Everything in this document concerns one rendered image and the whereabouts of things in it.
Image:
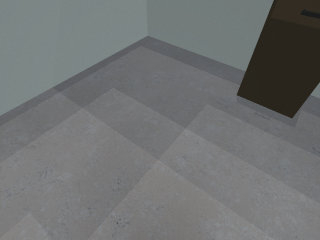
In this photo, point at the drawer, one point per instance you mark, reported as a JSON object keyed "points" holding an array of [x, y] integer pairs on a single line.
{"points": [[290, 10]]}

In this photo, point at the cabinet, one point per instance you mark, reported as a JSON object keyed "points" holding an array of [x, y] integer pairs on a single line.
{"points": [[285, 66]]}

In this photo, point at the handle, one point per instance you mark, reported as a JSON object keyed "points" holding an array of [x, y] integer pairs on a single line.
{"points": [[310, 14]]}

